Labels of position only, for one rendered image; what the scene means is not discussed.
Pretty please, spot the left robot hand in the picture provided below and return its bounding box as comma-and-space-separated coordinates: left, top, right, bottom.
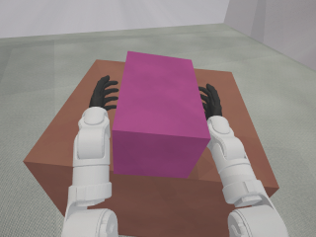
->
89, 75, 119, 111

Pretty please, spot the carton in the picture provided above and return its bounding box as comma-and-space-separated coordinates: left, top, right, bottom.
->
112, 51, 211, 179

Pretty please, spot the right robot hand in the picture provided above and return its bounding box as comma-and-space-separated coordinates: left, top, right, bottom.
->
198, 83, 222, 120

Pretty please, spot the left robot upper arm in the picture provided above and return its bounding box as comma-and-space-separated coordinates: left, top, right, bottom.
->
62, 208, 119, 237

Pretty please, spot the pedestal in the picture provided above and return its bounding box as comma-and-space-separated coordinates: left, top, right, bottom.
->
23, 59, 279, 237

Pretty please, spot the left robot forearm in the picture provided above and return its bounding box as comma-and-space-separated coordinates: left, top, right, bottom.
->
61, 107, 112, 237

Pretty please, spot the right robot upper arm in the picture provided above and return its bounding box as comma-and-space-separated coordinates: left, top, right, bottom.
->
227, 204, 288, 237

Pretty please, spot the right robot forearm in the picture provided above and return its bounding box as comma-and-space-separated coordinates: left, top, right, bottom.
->
206, 116, 289, 237

